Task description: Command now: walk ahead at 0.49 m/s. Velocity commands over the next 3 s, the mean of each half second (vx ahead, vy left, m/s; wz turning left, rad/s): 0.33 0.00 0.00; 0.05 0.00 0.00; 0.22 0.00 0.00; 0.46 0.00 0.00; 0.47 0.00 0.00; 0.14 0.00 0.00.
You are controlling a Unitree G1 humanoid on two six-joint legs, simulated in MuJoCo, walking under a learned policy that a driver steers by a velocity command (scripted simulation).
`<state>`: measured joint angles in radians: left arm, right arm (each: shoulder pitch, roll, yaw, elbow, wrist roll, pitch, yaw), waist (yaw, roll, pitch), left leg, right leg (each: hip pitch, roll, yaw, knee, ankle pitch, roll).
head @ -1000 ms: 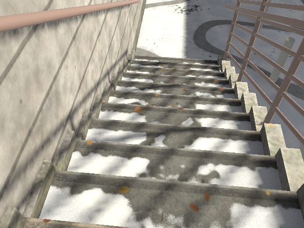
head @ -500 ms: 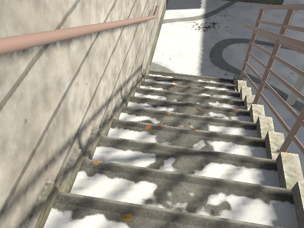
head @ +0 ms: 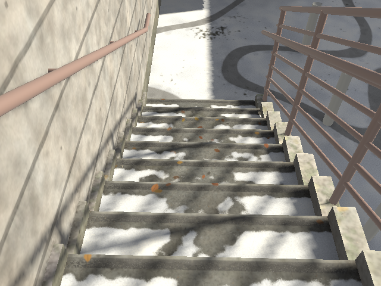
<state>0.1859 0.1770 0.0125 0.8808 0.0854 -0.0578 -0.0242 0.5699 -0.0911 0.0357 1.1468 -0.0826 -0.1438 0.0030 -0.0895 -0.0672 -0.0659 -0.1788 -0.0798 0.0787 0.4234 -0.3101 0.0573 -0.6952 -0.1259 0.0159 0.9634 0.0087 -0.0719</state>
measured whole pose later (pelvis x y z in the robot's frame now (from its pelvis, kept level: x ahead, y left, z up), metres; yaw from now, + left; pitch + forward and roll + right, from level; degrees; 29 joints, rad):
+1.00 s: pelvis +0.30 -0.09 -0.16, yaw +0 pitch +0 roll -2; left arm 0.30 0.17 0.04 1.03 0.00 -0.06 -0.07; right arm 0.24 -0.17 -0.06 1.06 0.00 -0.03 0.07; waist -0.01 0.02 0.01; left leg -0.27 0.08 0.05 0.57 -0.30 -0.02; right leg -0.16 0.03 -0.11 0.47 -0.31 -0.03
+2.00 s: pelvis +0.65 -0.08 -0.34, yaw +0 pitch +3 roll -4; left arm 0.49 0.15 0.00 1.11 0.08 -0.11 -0.01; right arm 0.31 -0.20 -0.01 0.99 -0.12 -0.08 0.06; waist 0.04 0.07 -0.05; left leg -0.82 0.13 -0.07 1.18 0.05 0.12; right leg -0.30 0.10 -0.09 0.58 -0.34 -0.10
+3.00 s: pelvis +1.15 -0.06 -0.65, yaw +0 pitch +2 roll +1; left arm 0.21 0.24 0.03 1.00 0.03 -0.07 -0.10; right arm 0.50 -0.12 0.01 1.06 -0.03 -0.04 0.10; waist -0.07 -0.04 -0.01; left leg -0.59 0.00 -0.02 1.87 -0.88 -0.06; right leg -0.36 -0.02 -0.09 0.41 -0.09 -0.03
